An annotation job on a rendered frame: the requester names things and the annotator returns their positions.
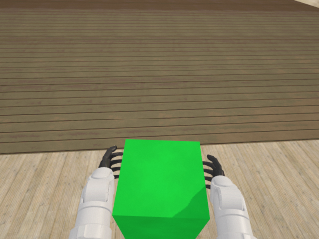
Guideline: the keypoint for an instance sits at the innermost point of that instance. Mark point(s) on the robot right forearm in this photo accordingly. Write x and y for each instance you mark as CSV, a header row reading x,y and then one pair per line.
x,y
230,211

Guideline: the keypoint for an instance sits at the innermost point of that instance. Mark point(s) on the carton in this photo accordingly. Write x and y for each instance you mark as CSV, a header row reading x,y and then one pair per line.
x,y
161,191

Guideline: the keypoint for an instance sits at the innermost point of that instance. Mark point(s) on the robot left forearm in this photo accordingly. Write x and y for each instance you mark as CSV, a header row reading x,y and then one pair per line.
x,y
95,207

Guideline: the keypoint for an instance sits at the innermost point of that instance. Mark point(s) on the robot right hand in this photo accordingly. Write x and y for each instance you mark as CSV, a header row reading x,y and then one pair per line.
x,y
217,169

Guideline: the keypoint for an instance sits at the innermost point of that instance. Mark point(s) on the robot left hand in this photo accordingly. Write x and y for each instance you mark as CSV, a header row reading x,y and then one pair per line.
x,y
107,162

